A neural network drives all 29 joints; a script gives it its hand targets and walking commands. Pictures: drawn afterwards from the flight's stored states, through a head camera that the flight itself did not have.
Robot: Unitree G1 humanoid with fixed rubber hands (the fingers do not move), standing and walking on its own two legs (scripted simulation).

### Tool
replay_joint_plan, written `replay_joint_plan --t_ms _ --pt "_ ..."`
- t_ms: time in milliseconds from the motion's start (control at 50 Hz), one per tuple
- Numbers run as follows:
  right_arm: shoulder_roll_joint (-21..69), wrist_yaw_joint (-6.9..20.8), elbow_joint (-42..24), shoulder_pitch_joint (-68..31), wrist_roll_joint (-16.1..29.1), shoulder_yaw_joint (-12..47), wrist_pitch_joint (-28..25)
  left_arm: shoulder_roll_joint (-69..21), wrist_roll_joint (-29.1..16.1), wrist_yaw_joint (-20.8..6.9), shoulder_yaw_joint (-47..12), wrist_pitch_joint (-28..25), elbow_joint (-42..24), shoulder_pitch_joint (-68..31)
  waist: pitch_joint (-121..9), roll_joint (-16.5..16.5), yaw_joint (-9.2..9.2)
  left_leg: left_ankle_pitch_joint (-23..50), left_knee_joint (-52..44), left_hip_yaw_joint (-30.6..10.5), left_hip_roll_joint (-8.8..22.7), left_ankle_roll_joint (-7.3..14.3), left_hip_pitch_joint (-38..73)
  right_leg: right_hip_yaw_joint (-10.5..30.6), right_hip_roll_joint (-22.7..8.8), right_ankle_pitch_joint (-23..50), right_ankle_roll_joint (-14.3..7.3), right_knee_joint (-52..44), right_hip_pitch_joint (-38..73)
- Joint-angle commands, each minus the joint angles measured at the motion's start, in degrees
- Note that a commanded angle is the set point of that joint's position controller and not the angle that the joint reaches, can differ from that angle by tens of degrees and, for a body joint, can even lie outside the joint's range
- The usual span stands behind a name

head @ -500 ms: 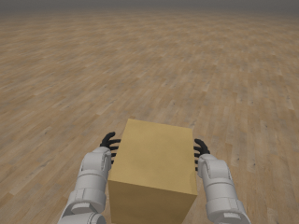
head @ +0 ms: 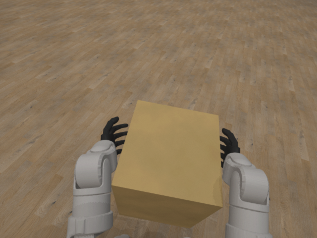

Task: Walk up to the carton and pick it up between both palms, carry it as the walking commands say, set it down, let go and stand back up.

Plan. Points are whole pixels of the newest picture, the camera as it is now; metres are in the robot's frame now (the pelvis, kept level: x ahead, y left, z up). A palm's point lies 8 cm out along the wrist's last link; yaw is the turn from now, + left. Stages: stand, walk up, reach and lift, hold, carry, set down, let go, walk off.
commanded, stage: carry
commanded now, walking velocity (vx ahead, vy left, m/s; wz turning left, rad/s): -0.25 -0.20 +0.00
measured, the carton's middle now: (165, 168) +0.29 +0.00 +0.03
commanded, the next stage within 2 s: none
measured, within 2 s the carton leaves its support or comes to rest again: neither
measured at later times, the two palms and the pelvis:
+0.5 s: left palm (114, 230) +0.12 +0.09 +0.10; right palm out of the picture +0.10 -0.20 +0.10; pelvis -0.16 -0.03 +0.00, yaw -3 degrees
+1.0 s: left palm out of the picture -0.08 +0.04 +0.10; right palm out of the picture -0.12 -0.25 +0.09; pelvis -0.36 -0.08 +0.00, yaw -4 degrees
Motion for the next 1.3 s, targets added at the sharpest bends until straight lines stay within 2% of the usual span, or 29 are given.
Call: replay_joint_plan --t_ms 0,20,40,80,260,300,320,340,380,440,500,520,540,560,620,740,800,840,860,880,900,960,980,1060,1080,1100,1120,1200,1280 --pt "55.01 7.19 -22.77 -34.46 26.31 44.86 2.45 -55.06 -18.72 -4.27 -38.71 3.36 -21.51 -17.09 -27.52 0.36 -2.57 10.76 -21.07 -12.67 11.06 4.83 20.20 1.58 -4.58 0.39 -2.14 2.81 -1.41" --pt "53.32 6.42 -21.07 -31.93 25.24 43.11 2.76 -54.07 -17.53 -4.04 -38.81 4.20 -20.85 -15.36 -27.51 16.34 -1.69 20.62 -27.49 -35.68 27.38 11.20 19.64 -1.43 1.80 -19.29 1.80 17.41 -10.42" --pt "52.30 6.02 -18.81 -29.46 24.19 41.82 3.84 -52.84 -16.59 -3.72 -38.42 5.21 -19.72 -16.07 -26.11 15.56 -1.74 13.63 -29.81 -35.01 28.07 13.87 15.32 4.86 0.38 -20.69 0.95 27.45 -8.13" --pt "51.47 5.64 -21.90 -30.97 23.39 40.75 3.70 -53.57 -19.08 -3.84 -39.89 5.63 -21.50 -18.70 -23.35 9.72 -1.45 -0.49 -31.44 -24.47 21.48 10.10 9.54 5.10 -1.02 -11.98 -0.03 34.30 -6.18" --pt "50.99 5.07 -18.83 -25.40 22.57 39.73 4.94 -52.19 -20.20 -3.38 -40.72 6.83 -21.40 -17.01 -24.98 16.87 -1.26 7.37 -32.90 -18.28 18.61 2.90 12.37 0.21 2.07 -18.52 -0.13 0.29 10.00" --pt "51.72 5.28 -17.96 -22.98 22.75 40.98 5.36 -52.72 -20.16 -4.10 -40.14 6.79 -22.37 -16.04 -27.63 11.10 -0.43 0.47 -22.85 -9.42 12.25 0.36 8.93 0.48 1.08 -14.92 -1.37 -11.82 18.51" --pt "52.24 5.06 -19.41 -24.32 22.84 42.00 4.77 -53.62 -19.77 -4.35 -39.67 6.51 -21.14 -14.68 -25.68 1.78 -0.08 1.39 -11.99 -4.51 6.78 -1.12 5.61 11.05 -5.50 -18.16 -4.05 -22.75 19.27" --pt "52.04 5.04 -21.89 -24.86 22.91 43.13 4.70 -52.83 -20.27 -4.82 -39.10 5.56 -21.99 -14.28 -22.55 -20.14 0.24 -8.06 3.01 4.75 -1.69 -3.96 -4.83 27.66 -20.50 -7.23 -11.67 -24.32 13.77" --pt "55.94 6.13 -25.31 -34.07 25.61 45.77 4.08 -55.12 -20.66 -5.15 -40.05 5.05 -25.86 -18.89 -18.85 -15.36 0.07 -9.45 23.65 1.09 -0.42 -0.72 -3.22 16.50 -18.89 14.26 -14.10 -17.54 5.25" --pt "54.70 5.91 -24.07 -33.64 25.65 46.72 4.14 -54.09 -19.41 -5.00 -38.17 5.26 -22.42 -16.24 -20.13 -11.90 -0.51 -5.97 12.77 3.83 0.12 0.24 -2.09 7.34 -14.17 39.95 -12.43 -4.41 16.25" --pt "51.80 5.67 -20.73 -30.58 24.51 44.56 5.86 -50.40 -17.65 -4.03 -35.77 6.46 -18.54 -12.38 -20.95 -14.80 -1.33 4.77 -14.52 4.25 1.03 0.52 10.36 7.99 -11.41 27.74 -9.19 -2.63 11.64" --pt "51.57 5.78 -21.25 -30.64 24.28 43.34 5.74 -51.31 -18.26 -3.71 -36.47 6.51 -18.92 -13.94 -21.67 -9.54 -2.00 11.91 -18.24 -1.44 6.00 0.41 18.48 7.34 -8.21 18.50 -6.66 1.28 4.45" --pt "50.84 5.31 -18.01 -26.11 23.47 42.16 5.88 -50.60 -18.28 -3.55 -36.12 6.70 -18.65 -11.41 -24.00 4.26 -2.08 37.42 -23.04 -20.79 21.40 5.67 26.95 4.83 -3.17 -2.23 -2.79 10.19 -5.60" --pt "51.31 5.74 -18.30 -25.33 23.43 42.10 4.89 -51.49 -18.17 -3.82 -38.47 6.40 -21.19 -13.15 -24.23 18.41 -1.10 38.49 -27.56 -33.18 29.42 11.69 25.53 1.99 1.88 -25.05 0.62 22.03 -12.30" --pt "53.44 6.58 -20.47 -27.48 23.93 41.97 4.24 -52.85 -20.87 -4.53 -41.95 5.82 -25.47 -20.26 -22.07 4.69 -1.28 0.59 -32.06 -24.48 23.68 9.68 12.48 6.53 -0.62 -13.38 0.46 33.99 -6.49" --pt "52.28 7.02 -20.38 -25.80 23.84 41.98 4.18 -53.35 -20.41 -4.47 -43.03 6.00 -24.84 -18.30 -20.49 17.32 -0.50 -4.54 -36.43 -16.94 19.31 3.22 7.41 0.79 0.83 -15.91 1.35 15.22 4.16" --pt "51.91 6.42 -20.90 -25.85 24.28 43.41 4.47 -53.14 -19.37 -4.57 -40.61 6.05 -21.99 -14.55 -22.22 15.33 -0.33 -9.08 -37.18 -16.10 21.40 0.57 3.83 1.03 1.58 -16.55 -0.39 -0.40 14.73" --pt "51.93 5.98 -21.98 -25.69 23.84 43.55 4.35 -53.92 -20.53 -5.06 -41.40 5.79 -24.21 -16.28 -25.83 11.18 0.79 -8.78 -26.26 -7.48 13.90 -3.00 1.27 2.69 0.43 -17.78 -2.73 -11.04 23.04" --pt "52.77 5.97 -20.37 -21.72 23.40 43.78 4.92 -53.71 -20.49 -5.05 -40.42 5.59 -23.98 -14.41 -22.73 -2.78 0.46 -5.13 -12.12 0.84 4.50 -3.57 -0.82 12.84 -6.79 -24.71 -4.73 -23.37 19.86" --pt "52.35 6.25 -23.80 -24.93 24.16 45.67 4.76 -53.66 -19.91 -5.49 -39.28 5.10 -23.79 -12.74 -20.41 -20.14 0.44 -11.63 7.94 7.93 -2.57 -4.78 -4.42 30.90 -22.80 -25.18 -12.39 -28.66 7.36" --pt "54.32 6.74 -25.93 -32.84 24.84 46.38 4.32 -56.04 -20.25 -5.67 -39.99 5.00 -24.15 -16.82 -14.02 -17.07 0.20 -11.36 22.10 1.84 -1.32 -2.73 -3.26 26.55 -22.67 -22.20 -15.43 -28.35 -3.96" --pt "56.70 6.54 -23.34 -33.41 25.52 47.62 4.00 -53.73 -20.04 -6.02 -39.37 5.15 -24.92 -18.12 -15.29 -11.01 -0.87 -4.92 24.01 2.49 -0.97 -0.94 -0.22 8.66 -14.03 6.59 -12.01 -15.29 2.60" --pt "54.52 6.28 -22.62 -32.80 25.48 47.25 4.54 -52.68 -19.44 -5.67 -38.46 5.37 -23.12 -16.71 -14.81 -11.90 -0.60 -6.06 19.12 3.32 -0.89 -0.39 -2.99 11.12 -14.77 20.86 -13.20 -10.85 8.34" --pt "53.04 5.85 -25.33 -33.83 25.34 45.78 4.90 -52.56 -19.39 -4.70 -37.60 5.86 -22.38 -15.40 -20.10 -13.84 -1.31 3.64 -17.45 4.82 0.89 0.54 11.28 9.24 -10.60 22.87 -9.54 -4.13 12.47" --pt "52.68 5.80 -21.33 -28.35 24.36 44.53 5.52 -50.97 -19.12 -4.17 -37.71 6.05 -21.95 -14.62 -22.29 -8.73 -2.03 6.29 -21.68 -2.67 6.91 1.05 22.74 8.79 -8.15 13.58 -5.73 -1.18 2.96" --pt "53.62 5.93 -19.65 -25.13 24.12 43.86 5.17 -52.26 -19.89 -4.04 -39.65 5.80 -24.90 -15.18 -22.54 9.08 -2.06 34.16 -24.81 -24.95 24.82 8.07 29.10 4.04 -1.73 -6.03 -0.16 8.69 -10.19" --pt "52.33 5.94 -22.84 -27.48 23.92 43.67 4.03 -52.50 -19.92 -4.71 -40.71 5.78 -25.73 -15.89 -21.47 17.58 -1.71 28.64 -29.25 -35.50 31.56 14.96 23.00 3.03 1.63 -24.13 1.97 23.72 -14.53" --pt "54.72 6.70 -23.21 -26.25 23.71 42.53 3.20 -54.80 -22.92 -5.45 -44.60 4.73 -29.20 -22.84 -20.20 5.57 -1.09 0.66 -31.48 -18.34 19.58 6.78 12.07 7.15 -0.83 -10.14 0.71 34.14 -6.82" --pt "52.98 6.68 -21.49 -24.49 23.55 41.35 3.40 -53.60 -21.49 -4.50 -44.62 5.12 -27.90 -21.10 -16.41 14.42 -1.32 -1.34 -35.03 -16.67 18.11 3.76 11.70 1.97 0.27 -13.98 2.04 23.28 -3.91"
